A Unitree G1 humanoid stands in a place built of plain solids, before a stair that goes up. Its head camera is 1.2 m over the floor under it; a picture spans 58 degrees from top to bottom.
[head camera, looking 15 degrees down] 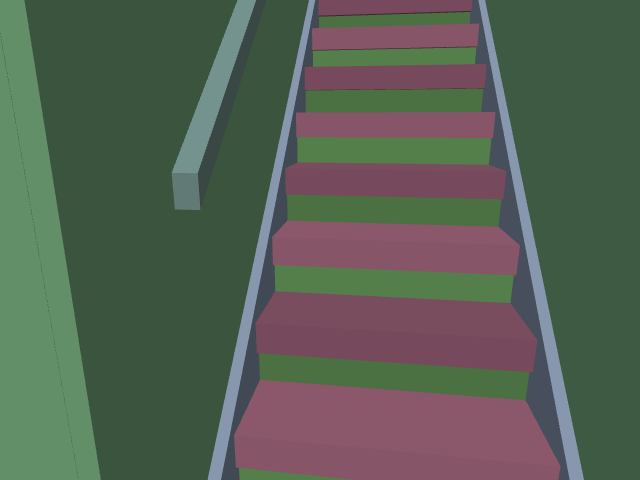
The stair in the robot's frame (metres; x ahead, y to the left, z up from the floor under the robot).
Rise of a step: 0.21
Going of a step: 0.23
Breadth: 0.80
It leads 8 degrees to the right of straight ahead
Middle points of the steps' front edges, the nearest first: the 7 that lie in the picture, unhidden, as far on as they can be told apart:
0.90 -0.17 0.42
1.14 -0.20 0.62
1.37 -0.23 0.83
1.60 -0.26 1.04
1.83 -0.30 1.25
2.06 -0.33 1.45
2.30 -0.36 1.66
